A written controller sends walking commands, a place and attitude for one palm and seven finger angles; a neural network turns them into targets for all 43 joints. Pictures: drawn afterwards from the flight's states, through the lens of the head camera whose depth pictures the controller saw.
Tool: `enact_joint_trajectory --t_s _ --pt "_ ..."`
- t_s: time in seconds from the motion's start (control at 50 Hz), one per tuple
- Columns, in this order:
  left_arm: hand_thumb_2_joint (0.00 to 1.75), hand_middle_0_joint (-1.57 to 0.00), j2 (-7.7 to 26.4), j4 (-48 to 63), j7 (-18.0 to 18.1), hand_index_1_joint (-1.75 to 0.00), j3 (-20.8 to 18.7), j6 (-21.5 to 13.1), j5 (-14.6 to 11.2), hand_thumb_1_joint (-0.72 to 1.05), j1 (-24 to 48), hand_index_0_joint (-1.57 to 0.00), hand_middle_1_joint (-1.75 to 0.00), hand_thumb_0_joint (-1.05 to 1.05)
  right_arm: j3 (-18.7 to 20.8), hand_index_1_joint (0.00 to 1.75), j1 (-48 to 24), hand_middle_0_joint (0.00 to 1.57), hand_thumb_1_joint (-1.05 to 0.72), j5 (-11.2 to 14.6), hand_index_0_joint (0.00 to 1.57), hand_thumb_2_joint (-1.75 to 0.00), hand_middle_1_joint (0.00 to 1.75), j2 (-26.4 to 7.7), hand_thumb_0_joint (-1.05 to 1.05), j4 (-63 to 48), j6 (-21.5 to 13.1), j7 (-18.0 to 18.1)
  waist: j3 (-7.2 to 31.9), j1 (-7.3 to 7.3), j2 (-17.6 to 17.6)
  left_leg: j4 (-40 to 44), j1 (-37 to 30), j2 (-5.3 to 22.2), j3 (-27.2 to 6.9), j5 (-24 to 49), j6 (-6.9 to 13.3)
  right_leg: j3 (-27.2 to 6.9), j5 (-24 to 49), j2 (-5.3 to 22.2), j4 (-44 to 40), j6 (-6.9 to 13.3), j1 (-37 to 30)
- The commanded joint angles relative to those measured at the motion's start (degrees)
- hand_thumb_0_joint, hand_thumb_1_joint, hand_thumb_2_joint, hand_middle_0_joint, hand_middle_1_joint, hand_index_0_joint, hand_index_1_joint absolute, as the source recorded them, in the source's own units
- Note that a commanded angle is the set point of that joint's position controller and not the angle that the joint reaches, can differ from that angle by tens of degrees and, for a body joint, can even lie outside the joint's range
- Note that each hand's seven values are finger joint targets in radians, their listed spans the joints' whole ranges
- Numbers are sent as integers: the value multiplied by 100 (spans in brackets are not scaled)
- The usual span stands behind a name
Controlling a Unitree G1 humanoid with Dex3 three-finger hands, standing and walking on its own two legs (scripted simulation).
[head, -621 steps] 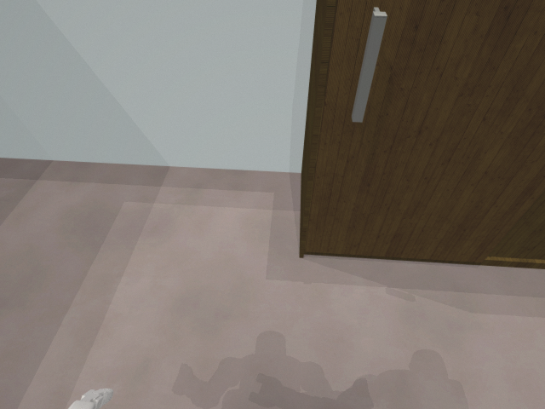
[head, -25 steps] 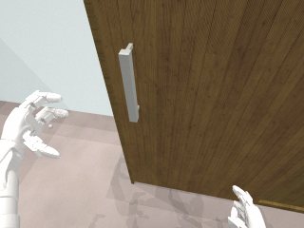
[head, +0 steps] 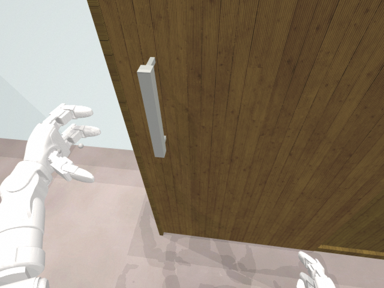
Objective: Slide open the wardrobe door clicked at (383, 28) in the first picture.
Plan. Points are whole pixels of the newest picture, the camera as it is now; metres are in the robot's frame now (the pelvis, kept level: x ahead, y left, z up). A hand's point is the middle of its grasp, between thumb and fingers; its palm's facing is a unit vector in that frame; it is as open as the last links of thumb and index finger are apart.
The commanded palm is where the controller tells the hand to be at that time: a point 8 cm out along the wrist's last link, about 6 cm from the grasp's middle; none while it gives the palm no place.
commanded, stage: move the hooked fingers beside the handle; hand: left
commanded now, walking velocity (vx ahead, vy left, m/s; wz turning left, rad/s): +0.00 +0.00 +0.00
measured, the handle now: (156, 112) +0.47 +0.11 +0.12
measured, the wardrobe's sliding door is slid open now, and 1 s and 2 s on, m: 0.00 0.00 0.00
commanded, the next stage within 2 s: none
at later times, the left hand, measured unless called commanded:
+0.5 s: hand (106, 132) +0.39 +0.21 +0.13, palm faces -0.05 -1.00 -0.01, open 14.0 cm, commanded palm +0.37 +0.26 +0.14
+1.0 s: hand (119, 120) +0.43 +0.19 +0.13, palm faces -0.03 -1.00 -0.02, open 13.9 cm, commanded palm +0.40 +0.24 +0.13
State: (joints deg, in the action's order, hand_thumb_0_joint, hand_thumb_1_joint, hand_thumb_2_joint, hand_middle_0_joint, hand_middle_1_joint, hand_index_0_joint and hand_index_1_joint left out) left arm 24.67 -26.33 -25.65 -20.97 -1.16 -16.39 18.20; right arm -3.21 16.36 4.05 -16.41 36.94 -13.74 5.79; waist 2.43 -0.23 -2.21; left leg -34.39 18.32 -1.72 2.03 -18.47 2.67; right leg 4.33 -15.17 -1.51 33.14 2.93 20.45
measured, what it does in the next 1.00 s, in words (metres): stands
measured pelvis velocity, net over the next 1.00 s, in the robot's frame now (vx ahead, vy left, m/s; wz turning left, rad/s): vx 0.01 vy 0.00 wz -0.01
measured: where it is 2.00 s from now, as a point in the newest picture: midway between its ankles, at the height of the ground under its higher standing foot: outside the picture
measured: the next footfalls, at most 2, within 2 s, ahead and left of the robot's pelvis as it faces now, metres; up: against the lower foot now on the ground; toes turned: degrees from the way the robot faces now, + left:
none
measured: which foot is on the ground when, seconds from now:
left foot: down 0.00-1.00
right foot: down 0.00-1.00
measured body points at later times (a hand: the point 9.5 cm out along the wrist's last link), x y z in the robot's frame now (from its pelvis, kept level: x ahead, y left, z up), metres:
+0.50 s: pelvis +0.01 +0.01 +0.00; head +0.03 +0.00 +0.45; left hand +0.39 +0.26 +0.14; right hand +0.15 -0.23 -0.09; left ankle -0.01 +0.09 -0.73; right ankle +0.02 -0.09 -0.73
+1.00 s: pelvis +0.01 +0.00 +0.00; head +0.05 -0.01 +0.45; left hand +0.43 +0.24 +0.13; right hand +0.10 -0.26 -0.11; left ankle -0.01 +0.09 -0.73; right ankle +0.02 -0.09 -0.73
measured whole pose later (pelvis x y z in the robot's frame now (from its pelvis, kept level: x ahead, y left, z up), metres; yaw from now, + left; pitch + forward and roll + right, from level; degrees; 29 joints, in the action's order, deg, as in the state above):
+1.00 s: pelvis +0.01 +0.00 +0.00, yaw -1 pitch +6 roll +0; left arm 21.5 -43.7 -15.9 -16.9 -7.0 -11.1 34.3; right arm -2.2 19.6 2.9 -16.3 38.0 -7.0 3.9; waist 2.9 -3.0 -1.6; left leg -34.1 21.4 -1.8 2.7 -18.9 2.8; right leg 3.6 -15.7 -1.5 33.5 2.8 24.1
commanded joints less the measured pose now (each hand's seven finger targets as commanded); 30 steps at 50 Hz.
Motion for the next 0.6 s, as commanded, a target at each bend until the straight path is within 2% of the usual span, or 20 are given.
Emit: enact_joint_trajectory --t_s 0.0,0.02,0.06,0.1,0.14,0.16,0.22,0.26,0.28,0.34,0.36,0.38,0.4,0.46,0.48,0.5,0.52,0.54,0.56,0.58 --pt "30 -30 1479 1144 155 -120 -348 -170 -45 -50 1984 -30 -120 0 271 30 -427 20 -90 28 20 -90 30 -746 0 -919 -259 39 1205 39 81 551 -226 246 -448 1138 -53 -399 1072 310 -402 -105 -674" --pt "30 -30 1451 1265 192 -120 -308 -211 -39 -50 2164 -30 -120 0 261 30 -436 20 -90 18 20 -90 30 -727 0 -942 -256 43 1301 40 -107 553 -308 241 -471 1097 -68 -403 994 304 -394 -90 -638" --pt "30 -30 1563 1396 285 -120 -411 -354 -54 -50 2323 -30 -120 0 260 30 -436 20 -90 -11 20 -90 30 -716 0 -919 -241 50 1390 33 47 520 -373 265 -471 1165 -60 -421 1029 282 -407 -84 -717" --pt "30 -30 1544 1412 333 -120 -435 -478 -59 -50 2479 -30 -120 0 248 30 -409 20 -90 -15 20 -90 30 -685 0 -891 -233 62 1552 12 -120 532 -454 245 -477 1258 -88 -423 1152 283 -371 -77 -804" --pt "30 -30 1281 1343 348 -120 -182 -537 -41 -50 2687 -30 -120 0 243 30 -373 20 -90 -6 20 -90 30 -668 0 -839 -223 76 1494 -62 -230 543 -598 256 -511 1294 -122 -374 1138 276 -369 -71 -623" --pt "30 -30 1197 1263 346 -120 -52 -510 -7 -50 2699 -30 -120 0 240 30 -341 20 -90 -15 20 -90 30 -683 0 -815 -207 71 1489 -82 -75 526 -592 279 -523 1324 -109 -372 1147 267 -360 -64 -594" --pt "30 -30 959 934 350 -120 196 -373 75 -50 2765 -30 -120 0 257 30 -275 20 -90 3 20 -90 30 -695 0 -753 -167 67 1371 -121 -363 538 -667 271 -549 1417 -168 -332 1161 295 -352 -50 -391" --pt "30 -30 772 804 363 -120 370 -280 95 -50 2686 -30 -120 0 255 30 -254 20 -90 -5 20 -90 30 -710 0 -758 -138 35 1368 -107 -95 521 -665 287 -593 1605 -186 -286 1245 292 -323 -41 -371" --pt "30 -30 890 760 404 -120 237 -249 99 -50 2639 -30 -120 0 270 30 -235 20 -90 6 20 -90 30 -720 0 -750 -120 18 1392 -76 -74 511 -642 292 -605 1683 -205 -282 1293 295 -299 -38 -395" --pt "30 -30 742 859 532 -120 317 -270 82 -50 2902 -30 -120 0 282 30 -231 20 -90 -17 20 -90 30 -701 0 -759 -65 -11 1561 -90 60 500 -716 294 -650 1769 -257 -250 1305 294 -259 -52 -365" --pt "30 -30 892 859 601 -120 181 -297 82 -50 2803 -30 -120 0 282 30 -225 20 -90 -35 20 -90 30 -722 0 -762 -44 -30 1588 -29 232 461 -636 294 -615 1847 -231 -279 1408 287 -253 -45 -479" --pt "30 -30 950 816 662 -120 122 -336 104 -50 2885 -30 -120 0 279 30 -202 20 -90 -30 20 -90 30 -717 0 -756 -9 -36 1611 -46 241 499 -611 297 -615 1802 -247 -268 1373 283 -245 -51 -499" --pt "30 -30 960 917 730 -120 113 -392 112 -50 3101 -30 -120 0 278 30 -204 20 -90 -44 20 -90 30 -702 0 -748 9 -43 1708 -50 86 485 -662 273 -598 1819 -251 -298 1418 290 -239 -49 -519" --pt "30 -30 1145 741 893 -120 0 -496 236 -50 3187 -30 -120 0 283 30 -129 20 -90 -56 20 -90 30 -704 0 -702 103 -48 1671 -61 143 467 -567 284 -538 1846 -232 -324 1470 284 -235 -49 -598" --pt "30 -30 1008 726 914 -120 128 -522 263 -50 3378 -30 -120 0 273 30 -110 20 -90 -64 20 -90 30 -683 0 -703 120 -55 1684 -111 51 489 -564 265 -524 1814 -224 -339 1485 287 -241 -58 -595" --pt "30 -30 1115 686 946 -120 54 -559 309 -50 3468 -30 -120 0 287 30 -69 20 -90 -65 20 -90 30 -682 0 -666 137 -53 1671 -113 -120 476 -626 273 -538 1897 -249 -333 1506 283 -227 -40 -550" --pt "30 -30 918 567 927 -120 228 -565 322 -50 3420 -30 -120 0 273 30 -59 20 -90 -61 20 -90 30 -667 0 -676 152 -63 1663 -115 -269 482 -656 268 -542 1881 -270 -338 1442 284 -228 -37 -492" --pt "30 -30 960 606 933 -120 208 -602 333 -50 3567 -30 -120 0 286 30 -24 20 -90 -60 20 -90 30 -676 0 -651 159 -66 1737 -140 -342 454 -756 272 -560 2022 -289 -333 1517 282 -224 -24 -481" --pt "30 -30 941 466 913 -120 217 -588 335 -50 3421 -30 -120 0 299 30 9 20 -90 -72 20 -90 30 -697 0 -659 181 -76 1765 -123 -104 416 -722 284 -539 2128 -253 -338 1620 267 -226 -32 -535" --pt "30 -30 930 339 880 -120 224 -584 301 -50 3493 -30 -120 0 302 30 20 20 -90 -62 20 -90 30 -711 0 -634 200 -71 1737 -169 -50 412 -653 279 -503 2041 -228 -351 1672 267 -240 -44 -557"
